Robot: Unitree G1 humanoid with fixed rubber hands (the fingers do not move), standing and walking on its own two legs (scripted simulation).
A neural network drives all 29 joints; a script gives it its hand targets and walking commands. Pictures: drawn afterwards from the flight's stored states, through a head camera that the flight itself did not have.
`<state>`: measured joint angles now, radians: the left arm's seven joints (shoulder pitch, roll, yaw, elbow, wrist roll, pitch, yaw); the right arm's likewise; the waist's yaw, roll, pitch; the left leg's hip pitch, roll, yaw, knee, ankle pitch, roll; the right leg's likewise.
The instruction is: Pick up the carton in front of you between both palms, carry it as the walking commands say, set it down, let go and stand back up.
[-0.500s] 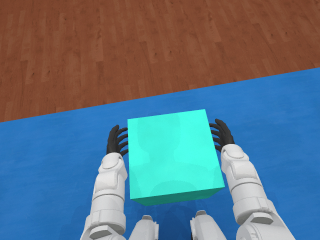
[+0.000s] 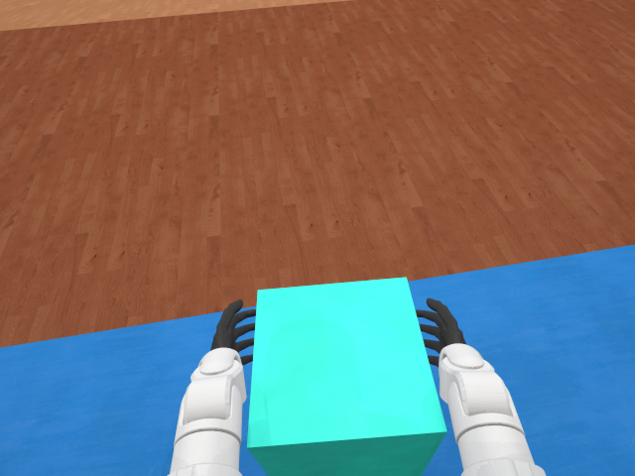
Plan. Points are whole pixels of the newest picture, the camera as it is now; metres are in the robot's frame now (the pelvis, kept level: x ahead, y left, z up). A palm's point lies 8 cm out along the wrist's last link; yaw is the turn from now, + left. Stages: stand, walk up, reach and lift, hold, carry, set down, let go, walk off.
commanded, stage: reach and lift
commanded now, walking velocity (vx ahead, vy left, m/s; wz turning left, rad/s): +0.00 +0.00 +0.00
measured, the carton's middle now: (341, 389) +0.29 -0.01 -0.06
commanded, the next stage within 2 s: hold in 1.02 s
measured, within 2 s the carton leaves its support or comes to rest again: neither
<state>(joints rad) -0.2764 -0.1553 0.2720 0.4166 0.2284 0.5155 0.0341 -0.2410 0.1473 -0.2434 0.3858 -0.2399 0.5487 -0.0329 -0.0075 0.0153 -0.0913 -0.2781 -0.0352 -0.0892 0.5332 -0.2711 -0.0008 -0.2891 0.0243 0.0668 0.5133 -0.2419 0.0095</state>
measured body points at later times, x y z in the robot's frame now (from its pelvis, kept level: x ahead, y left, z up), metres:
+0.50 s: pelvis -0.01 +0.00 +0.00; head -0.04 -0.01 +0.45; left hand +0.31 +0.15 +0.03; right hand +0.30 -0.16 +0.03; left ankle +0.01 +0.12 -0.74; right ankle +0.02 -0.13 -0.74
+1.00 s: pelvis +0.00 +0.00 +0.01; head -0.03 +0.00 +0.46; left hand +0.31 +0.15 +0.04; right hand +0.30 -0.15 +0.04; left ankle +0.01 +0.12 -0.74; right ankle +0.02 -0.13 -0.74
